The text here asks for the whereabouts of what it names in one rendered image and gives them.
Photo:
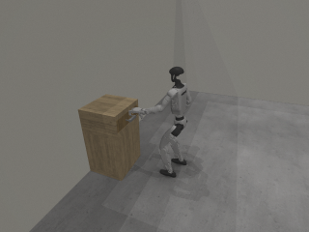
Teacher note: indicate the left robot upper arm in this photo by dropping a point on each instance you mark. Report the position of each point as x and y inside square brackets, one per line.
[171, 94]

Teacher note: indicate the cabinet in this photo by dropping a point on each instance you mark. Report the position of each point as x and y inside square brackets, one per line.
[110, 153]

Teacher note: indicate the robot left shin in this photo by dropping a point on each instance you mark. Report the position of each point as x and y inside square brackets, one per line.
[166, 159]

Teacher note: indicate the drawer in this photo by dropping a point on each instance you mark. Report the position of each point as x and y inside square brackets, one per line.
[121, 123]

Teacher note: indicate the right robot foot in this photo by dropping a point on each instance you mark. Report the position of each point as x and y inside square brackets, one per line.
[178, 161]

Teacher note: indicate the handle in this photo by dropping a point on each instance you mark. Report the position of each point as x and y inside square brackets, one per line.
[132, 118]

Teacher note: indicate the left robot hand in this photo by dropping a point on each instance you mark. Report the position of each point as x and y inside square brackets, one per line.
[136, 110]

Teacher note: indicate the robot left forearm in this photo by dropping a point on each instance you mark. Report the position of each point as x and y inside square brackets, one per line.
[151, 110]

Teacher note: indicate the right robot upper arm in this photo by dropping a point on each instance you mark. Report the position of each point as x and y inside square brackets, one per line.
[188, 98]

